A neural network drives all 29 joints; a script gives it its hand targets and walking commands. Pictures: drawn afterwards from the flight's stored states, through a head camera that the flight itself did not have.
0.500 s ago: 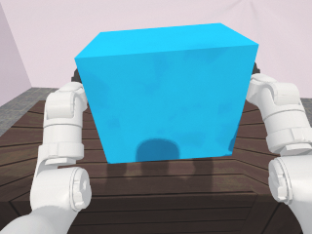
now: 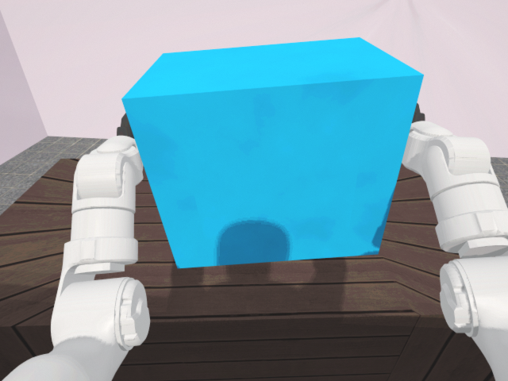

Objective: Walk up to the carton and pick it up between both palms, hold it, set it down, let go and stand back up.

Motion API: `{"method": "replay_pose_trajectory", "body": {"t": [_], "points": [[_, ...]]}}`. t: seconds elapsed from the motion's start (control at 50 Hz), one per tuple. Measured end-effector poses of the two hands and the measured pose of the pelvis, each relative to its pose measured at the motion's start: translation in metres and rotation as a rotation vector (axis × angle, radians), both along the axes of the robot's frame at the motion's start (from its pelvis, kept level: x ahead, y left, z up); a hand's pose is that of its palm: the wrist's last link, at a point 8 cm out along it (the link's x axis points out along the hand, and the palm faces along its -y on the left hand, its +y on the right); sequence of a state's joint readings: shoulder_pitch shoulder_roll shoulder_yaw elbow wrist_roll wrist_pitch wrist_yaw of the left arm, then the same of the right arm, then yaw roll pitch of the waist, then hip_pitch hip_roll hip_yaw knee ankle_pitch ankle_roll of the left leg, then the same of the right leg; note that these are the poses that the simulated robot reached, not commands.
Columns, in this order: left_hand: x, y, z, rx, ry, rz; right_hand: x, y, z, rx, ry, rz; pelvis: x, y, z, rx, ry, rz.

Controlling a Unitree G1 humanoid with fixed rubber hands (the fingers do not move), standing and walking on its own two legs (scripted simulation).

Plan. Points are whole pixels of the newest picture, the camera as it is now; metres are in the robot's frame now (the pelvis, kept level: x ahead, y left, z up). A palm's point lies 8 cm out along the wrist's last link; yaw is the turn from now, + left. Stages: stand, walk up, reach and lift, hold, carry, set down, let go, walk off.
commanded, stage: hold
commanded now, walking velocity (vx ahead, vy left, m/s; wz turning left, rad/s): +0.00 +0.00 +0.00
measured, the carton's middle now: (269, 152) +0.39 +0.00 +0.26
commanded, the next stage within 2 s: none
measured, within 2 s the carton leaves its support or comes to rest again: neither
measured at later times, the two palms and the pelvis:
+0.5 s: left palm (132, 145) +0.36 +0.20 +0.29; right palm (410, 135) +0.36 -0.20 +0.30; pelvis +0.00 +0.00 +0.00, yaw +0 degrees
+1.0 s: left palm (130, 144) +0.36 +0.20 +0.29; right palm (409, 133) +0.37 -0.20 +0.31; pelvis +0.00 +0.00 +0.00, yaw +0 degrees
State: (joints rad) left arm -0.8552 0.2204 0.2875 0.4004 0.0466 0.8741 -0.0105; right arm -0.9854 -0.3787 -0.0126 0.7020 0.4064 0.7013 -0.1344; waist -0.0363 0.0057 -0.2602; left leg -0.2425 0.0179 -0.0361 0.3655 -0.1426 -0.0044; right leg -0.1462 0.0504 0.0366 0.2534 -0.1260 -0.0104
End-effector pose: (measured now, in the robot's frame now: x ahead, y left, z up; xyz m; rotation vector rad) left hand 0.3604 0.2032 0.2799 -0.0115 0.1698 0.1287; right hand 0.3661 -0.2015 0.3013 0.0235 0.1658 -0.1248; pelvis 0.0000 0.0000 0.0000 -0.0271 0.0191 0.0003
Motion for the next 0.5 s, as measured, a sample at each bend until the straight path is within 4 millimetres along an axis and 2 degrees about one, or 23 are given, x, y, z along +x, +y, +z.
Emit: {"method": "replay_pose_trajectory", "body": {"t": [0.22, 0.5], "points": [[-0.0011, -0.0003, -0.0015, -0.006, 0.000, 0.004, -0.0001, -0.0002, -0.0019, 0.008, 0.000, 0.001, -0.0011, 0.0002, 0.0000, 0.001, 0.002, 0.002], [-0.0021, -0.0033, 0.0064, -0.007, -0.011, 0.002, -0.0027, -0.0035, 0.0025, 0.008, -0.011, -0.001, -0.0014, -0.0018, 0.0001, 0.003, -0.003, 0.000]]}}
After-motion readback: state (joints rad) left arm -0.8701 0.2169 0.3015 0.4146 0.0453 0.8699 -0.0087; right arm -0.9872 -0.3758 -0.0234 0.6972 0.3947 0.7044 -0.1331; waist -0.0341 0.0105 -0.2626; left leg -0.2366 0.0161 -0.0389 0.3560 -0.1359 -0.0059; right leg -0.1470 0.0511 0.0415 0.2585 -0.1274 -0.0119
